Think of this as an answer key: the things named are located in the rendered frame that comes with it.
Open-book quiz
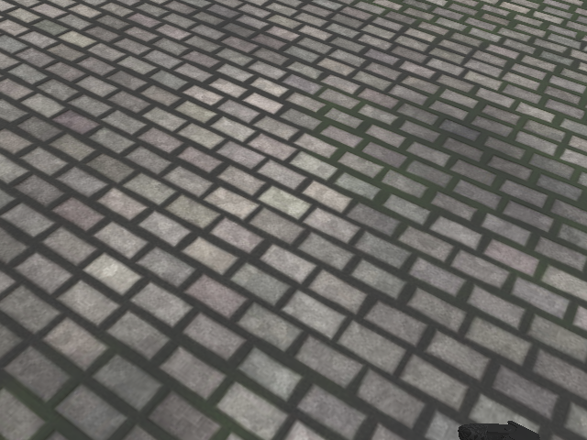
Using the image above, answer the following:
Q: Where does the right robot hand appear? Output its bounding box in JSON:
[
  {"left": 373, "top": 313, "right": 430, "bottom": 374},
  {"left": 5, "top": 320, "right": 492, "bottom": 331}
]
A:
[{"left": 458, "top": 421, "right": 540, "bottom": 440}]

